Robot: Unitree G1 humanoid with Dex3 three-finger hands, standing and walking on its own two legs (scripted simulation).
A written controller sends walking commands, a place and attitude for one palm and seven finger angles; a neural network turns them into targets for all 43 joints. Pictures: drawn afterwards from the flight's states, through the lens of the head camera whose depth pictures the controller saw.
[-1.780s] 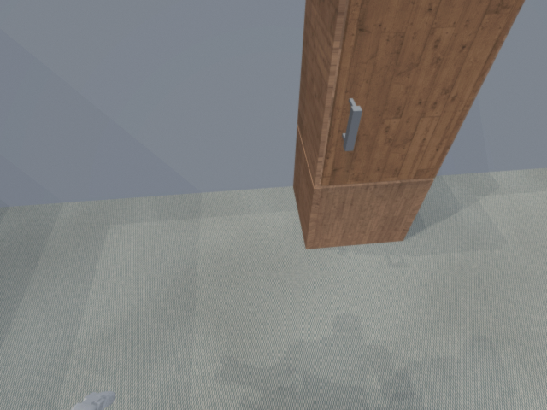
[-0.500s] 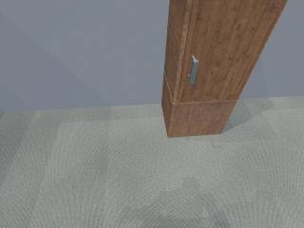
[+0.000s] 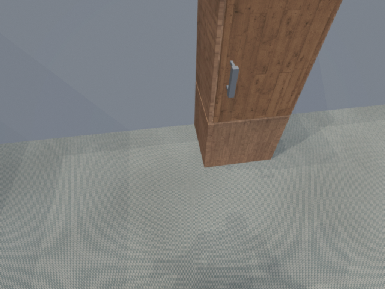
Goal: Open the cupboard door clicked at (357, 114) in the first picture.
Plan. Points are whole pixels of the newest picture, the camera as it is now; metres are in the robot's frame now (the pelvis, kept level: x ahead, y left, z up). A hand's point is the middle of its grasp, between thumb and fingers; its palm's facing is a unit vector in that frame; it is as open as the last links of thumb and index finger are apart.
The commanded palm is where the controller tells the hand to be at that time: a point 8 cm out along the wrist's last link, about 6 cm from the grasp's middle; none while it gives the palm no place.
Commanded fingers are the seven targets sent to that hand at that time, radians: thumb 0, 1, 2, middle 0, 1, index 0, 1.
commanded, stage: walk to a spot facing it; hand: left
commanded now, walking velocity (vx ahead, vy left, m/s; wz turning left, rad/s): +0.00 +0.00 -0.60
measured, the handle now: (231, 79) +0.89 -0.09 -0.07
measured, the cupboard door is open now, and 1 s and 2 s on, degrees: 0 0 0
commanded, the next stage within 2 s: none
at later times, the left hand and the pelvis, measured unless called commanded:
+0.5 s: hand out of the picture +0.05 +0.17 -0.15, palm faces -0.18 -0.95 -0.26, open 7.3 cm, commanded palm none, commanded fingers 0.00 0.90 0.90 -0.20 -0.30 -0.20 -0.30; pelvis -0.02 -0.02 +0.00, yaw -14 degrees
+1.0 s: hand out of the picture +0.13 +0.23 -0.17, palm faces -0.48 -0.85 -0.21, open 7.3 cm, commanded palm none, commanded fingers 0.00 0.90 0.90 -0.20 -0.30 -0.20 -0.30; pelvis -0.03 +0.07 +0.01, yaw -33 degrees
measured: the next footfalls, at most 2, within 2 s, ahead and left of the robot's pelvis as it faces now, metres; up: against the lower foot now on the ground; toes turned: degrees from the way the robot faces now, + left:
left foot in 0.74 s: +0.04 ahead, +0.13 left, +0.00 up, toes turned -23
right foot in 1.28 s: -0.12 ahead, -0.05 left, +0.00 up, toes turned -50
